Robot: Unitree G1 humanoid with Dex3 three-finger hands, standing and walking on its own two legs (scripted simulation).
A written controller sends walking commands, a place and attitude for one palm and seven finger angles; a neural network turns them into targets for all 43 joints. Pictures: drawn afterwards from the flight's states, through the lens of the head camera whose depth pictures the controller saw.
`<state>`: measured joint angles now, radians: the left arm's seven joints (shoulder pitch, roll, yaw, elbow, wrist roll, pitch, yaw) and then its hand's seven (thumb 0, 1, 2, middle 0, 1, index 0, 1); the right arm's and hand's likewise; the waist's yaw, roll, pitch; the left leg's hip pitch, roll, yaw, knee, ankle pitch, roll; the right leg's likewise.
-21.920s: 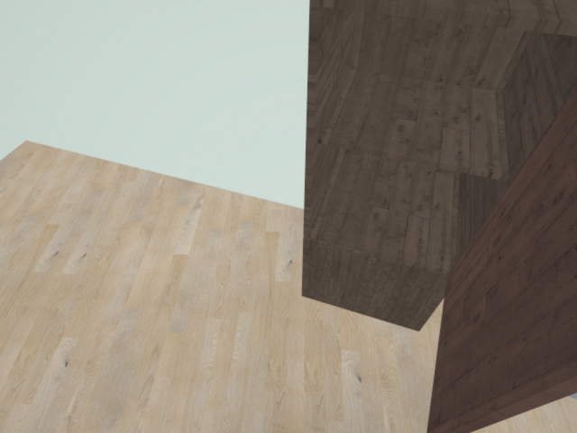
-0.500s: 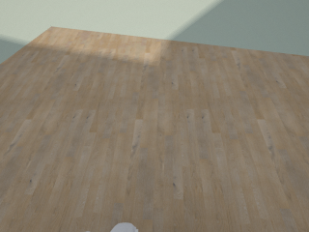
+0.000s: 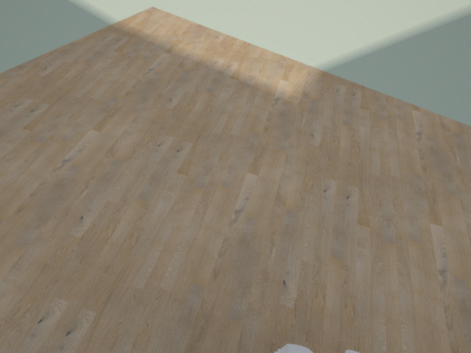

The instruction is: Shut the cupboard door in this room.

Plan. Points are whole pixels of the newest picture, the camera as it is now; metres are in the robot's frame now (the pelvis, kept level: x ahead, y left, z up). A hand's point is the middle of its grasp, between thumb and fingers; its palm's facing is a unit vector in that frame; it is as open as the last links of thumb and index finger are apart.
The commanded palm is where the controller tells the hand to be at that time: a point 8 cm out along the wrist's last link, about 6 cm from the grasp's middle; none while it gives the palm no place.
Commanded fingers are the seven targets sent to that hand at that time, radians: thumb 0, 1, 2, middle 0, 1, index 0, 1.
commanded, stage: turn or walk to find it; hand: left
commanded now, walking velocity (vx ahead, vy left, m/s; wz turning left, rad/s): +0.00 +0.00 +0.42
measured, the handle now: out of the picture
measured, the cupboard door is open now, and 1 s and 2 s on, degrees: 87 87 76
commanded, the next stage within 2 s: none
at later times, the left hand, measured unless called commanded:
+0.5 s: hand out of the picture +0.00 +0.15 -0.15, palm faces +0.25 -0.93 -0.26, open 7.3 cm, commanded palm none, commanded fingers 0.00 0.90 0.90 -0.20 -0.30 -0.20 -0.30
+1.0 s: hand out of the picture -0.11 +0.21 -0.17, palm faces +0.46 -0.86 -0.24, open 7.4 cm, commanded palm none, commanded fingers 0.00 0.90 0.90 -0.20 -0.30 -0.20 -0.30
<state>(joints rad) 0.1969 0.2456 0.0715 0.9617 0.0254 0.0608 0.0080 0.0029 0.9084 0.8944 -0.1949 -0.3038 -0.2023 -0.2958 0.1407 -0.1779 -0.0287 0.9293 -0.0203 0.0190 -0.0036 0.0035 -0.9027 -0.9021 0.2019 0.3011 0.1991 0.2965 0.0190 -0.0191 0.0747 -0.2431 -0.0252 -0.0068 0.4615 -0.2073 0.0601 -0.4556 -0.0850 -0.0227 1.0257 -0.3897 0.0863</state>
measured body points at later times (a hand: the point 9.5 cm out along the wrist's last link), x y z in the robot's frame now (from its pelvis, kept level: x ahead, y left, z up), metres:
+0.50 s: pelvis -0.04 -0.05 +0.00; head +0.00 -0.08 +0.45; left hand -0.01 +0.20 -0.13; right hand +0.03 -0.30 -0.17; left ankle -0.09 +0.10 -0.66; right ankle -0.03 -0.15 -0.74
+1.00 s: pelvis -0.09 -0.01 +0.00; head -0.06 +0.02 +0.45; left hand -0.14 +0.26 -0.15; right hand +0.11 -0.18 -0.14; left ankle -0.11 +0.09 -0.74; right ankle -0.02 -0.15 -0.68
